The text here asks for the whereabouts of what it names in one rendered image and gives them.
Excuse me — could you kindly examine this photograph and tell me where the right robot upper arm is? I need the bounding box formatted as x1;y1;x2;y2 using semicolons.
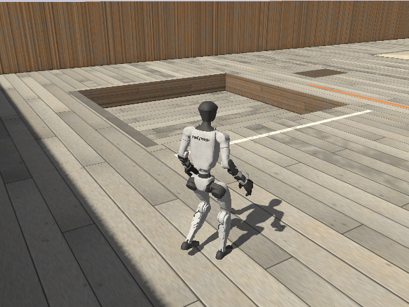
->
216;131;230;169

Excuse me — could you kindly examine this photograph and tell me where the left robot forearm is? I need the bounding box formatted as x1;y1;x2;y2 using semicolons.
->
178;155;191;169

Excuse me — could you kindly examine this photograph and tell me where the right robot forearm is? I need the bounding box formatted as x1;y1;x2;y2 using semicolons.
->
228;159;247;185

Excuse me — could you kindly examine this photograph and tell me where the robot left shin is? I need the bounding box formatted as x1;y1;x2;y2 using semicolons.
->
185;203;208;244

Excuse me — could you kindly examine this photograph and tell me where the left robot hand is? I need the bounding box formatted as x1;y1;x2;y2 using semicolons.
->
185;164;199;177

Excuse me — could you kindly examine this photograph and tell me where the right robot hand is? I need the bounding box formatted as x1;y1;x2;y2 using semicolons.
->
238;179;253;196

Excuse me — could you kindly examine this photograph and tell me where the left robot foot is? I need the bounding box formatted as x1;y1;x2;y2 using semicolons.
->
181;240;199;250

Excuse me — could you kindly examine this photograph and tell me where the left robot upper arm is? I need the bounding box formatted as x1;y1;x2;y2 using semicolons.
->
178;126;195;158

